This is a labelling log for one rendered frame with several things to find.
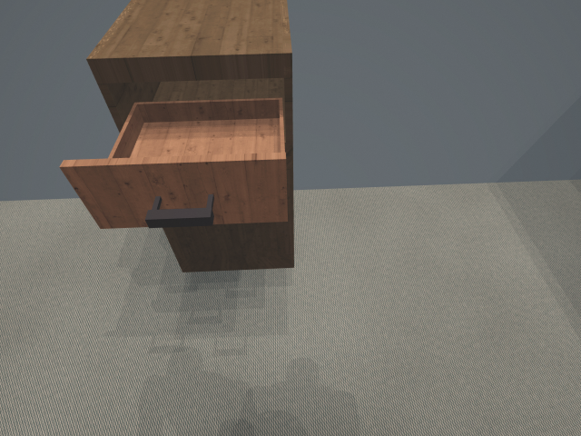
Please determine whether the drawer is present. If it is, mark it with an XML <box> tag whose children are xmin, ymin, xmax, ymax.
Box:
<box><xmin>60</xmin><ymin>98</ymin><xmax>288</xmax><ymax>229</ymax></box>

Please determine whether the cabinet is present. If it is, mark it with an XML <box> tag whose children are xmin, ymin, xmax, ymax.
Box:
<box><xmin>86</xmin><ymin>0</ymin><xmax>294</xmax><ymax>273</ymax></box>

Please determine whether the handle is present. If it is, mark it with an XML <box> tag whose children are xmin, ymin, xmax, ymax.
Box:
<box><xmin>145</xmin><ymin>194</ymin><xmax>214</xmax><ymax>228</ymax></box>

